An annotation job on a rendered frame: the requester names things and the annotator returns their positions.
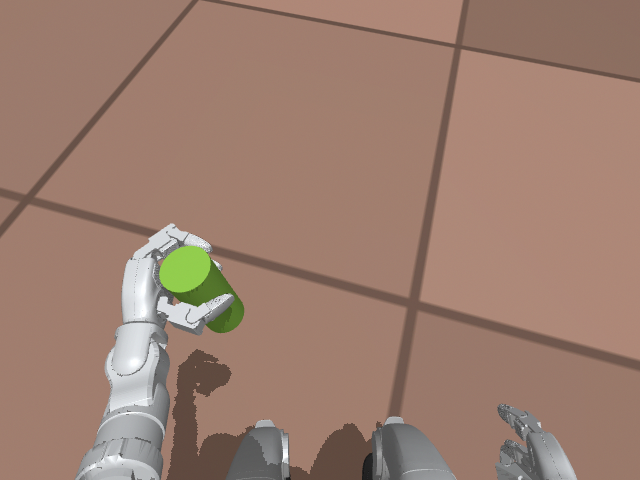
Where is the right robot hand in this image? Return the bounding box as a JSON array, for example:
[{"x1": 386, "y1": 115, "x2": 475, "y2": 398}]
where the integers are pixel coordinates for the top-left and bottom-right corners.
[{"x1": 495, "y1": 404, "x2": 577, "y2": 480}]

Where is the left robot arm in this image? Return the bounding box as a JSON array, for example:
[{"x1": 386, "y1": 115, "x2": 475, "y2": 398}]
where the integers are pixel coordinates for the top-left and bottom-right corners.
[{"x1": 75, "y1": 321, "x2": 170, "y2": 480}]

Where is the left robot hand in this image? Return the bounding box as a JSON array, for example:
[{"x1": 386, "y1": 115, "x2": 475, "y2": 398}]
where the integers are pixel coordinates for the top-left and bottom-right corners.
[{"x1": 121, "y1": 223, "x2": 235, "y2": 336}]

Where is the can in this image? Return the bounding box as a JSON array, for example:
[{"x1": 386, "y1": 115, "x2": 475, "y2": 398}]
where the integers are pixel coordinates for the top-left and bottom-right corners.
[{"x1": 159, "y1": 246, "x2": 244, "y2": 333}]

